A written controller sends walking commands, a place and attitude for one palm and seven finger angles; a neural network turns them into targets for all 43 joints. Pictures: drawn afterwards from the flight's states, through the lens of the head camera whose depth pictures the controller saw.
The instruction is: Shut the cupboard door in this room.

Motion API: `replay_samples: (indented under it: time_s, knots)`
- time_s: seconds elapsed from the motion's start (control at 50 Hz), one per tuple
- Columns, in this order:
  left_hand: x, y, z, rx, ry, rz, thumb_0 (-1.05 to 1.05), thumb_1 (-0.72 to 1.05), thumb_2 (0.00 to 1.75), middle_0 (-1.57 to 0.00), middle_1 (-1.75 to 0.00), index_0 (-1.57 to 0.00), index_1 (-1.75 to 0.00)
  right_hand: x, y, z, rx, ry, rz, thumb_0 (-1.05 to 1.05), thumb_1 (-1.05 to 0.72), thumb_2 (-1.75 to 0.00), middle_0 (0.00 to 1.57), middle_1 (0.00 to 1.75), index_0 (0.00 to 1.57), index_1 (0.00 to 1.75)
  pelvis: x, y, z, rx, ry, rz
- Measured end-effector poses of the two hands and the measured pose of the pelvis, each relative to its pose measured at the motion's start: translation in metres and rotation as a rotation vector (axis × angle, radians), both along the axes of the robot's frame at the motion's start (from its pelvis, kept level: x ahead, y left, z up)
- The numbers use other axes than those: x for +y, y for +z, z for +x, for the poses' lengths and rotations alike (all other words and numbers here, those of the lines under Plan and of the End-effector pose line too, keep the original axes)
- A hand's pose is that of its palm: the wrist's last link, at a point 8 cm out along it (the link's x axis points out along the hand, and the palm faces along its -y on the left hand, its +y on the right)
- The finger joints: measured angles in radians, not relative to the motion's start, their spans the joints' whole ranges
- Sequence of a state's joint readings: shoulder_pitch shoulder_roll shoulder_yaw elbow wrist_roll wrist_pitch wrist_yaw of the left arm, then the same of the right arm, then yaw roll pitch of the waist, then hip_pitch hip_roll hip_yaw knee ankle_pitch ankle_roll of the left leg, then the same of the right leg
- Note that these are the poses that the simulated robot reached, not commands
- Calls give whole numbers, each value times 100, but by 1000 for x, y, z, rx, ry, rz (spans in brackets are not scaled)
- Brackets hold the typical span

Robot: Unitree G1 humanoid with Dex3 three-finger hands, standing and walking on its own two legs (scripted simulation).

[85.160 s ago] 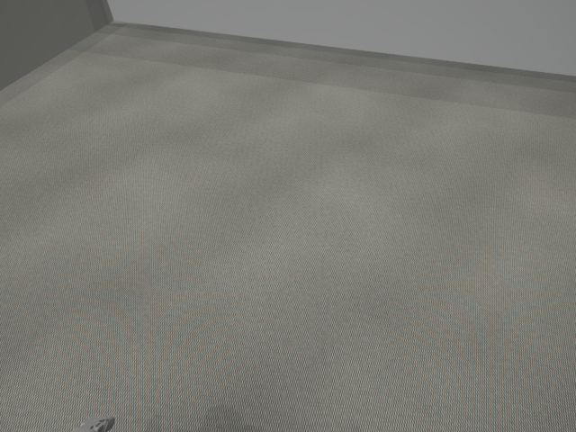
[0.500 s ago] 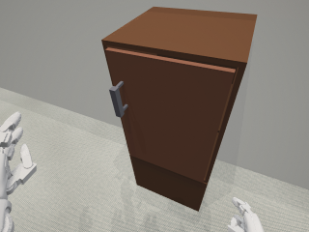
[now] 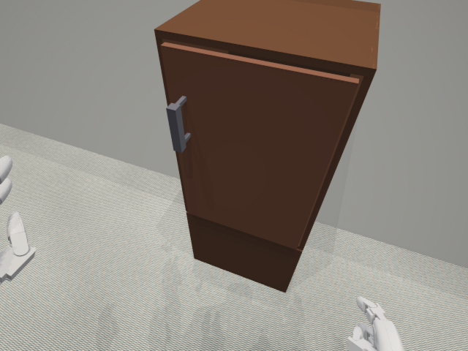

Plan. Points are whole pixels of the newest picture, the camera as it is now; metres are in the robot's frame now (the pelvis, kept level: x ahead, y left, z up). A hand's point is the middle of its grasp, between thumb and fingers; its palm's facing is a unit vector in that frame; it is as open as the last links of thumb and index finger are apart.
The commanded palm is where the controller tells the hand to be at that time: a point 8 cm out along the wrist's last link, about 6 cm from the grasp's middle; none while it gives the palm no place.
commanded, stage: step back with the hand held close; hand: left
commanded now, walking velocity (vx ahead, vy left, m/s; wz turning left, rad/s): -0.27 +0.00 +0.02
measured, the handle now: (181, 124) +0.59 +0.17 +0.06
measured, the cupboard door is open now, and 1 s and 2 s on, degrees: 0 0 0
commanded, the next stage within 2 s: stop stepping back and stand still in 0.84 s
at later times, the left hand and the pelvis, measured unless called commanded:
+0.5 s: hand out of the picture +0.13 +0.28 +0.17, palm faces +0.50 -0.74 -0.44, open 7.5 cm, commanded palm +0.05 +0.31 +0.18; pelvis -0.06 +0.00 -0.02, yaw +5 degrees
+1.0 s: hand out of the picture +0.04 +0.27 +0.18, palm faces +0.42 -0.81 -0.41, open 7.5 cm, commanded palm -0.02 +0.31 +0.18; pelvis -0.16 +0.01 +0.00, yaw -1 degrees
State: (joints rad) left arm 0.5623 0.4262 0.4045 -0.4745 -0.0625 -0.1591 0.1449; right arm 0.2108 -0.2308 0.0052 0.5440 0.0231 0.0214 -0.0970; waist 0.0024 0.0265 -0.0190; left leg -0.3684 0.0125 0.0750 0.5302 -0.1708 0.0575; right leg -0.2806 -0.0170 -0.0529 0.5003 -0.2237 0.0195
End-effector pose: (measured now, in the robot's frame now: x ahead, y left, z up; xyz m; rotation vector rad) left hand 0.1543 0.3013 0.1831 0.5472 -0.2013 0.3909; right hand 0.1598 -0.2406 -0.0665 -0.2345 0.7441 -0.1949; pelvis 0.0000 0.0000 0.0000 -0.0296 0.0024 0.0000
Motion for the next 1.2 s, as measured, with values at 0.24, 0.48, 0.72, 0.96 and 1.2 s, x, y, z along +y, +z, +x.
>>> replay_samples:
  time_s: [0.24,0.48,0.72,0.96,1.2]
  knots:
    - [11,0,-50,-87,59,13,2,88,90,-21,-31,-21,-30,12,-13,-39,42,68,-21,1,-90,-90,20,30,20,30,3,-6,-31,-8,52,-15]
    - [14,2,-70,-153,26,55,2,88,90,-21,-31,-21,-30,18,-12,-49,-22,88,-21,1,-90,-90,20,30,20,30,2,-15,-60,-21,77,-24]
    - [19,0,-124,-171,51,14,1,88,90,-21,-31,-21,-30,21,-7,-81,57,119,-63,1,-90,-90,20,30,20,30,10,-11,-91,8,88,15]
    - [23,9,-149,-152,-26,-12,2,89,90,-21,-30,-20,-30,49,2,-139,-20,99,16,1,-90,-90,20,30,20,30,18,0,-148,33,3,-39]
    - [0,9,-189,-75,-121,22,2,88,90,-22,-31,-21,-30,3,-5,-245,21,-70,-18,1,-90,-90,20,30,20,30,12,-2,-196,-4,-46,-12]
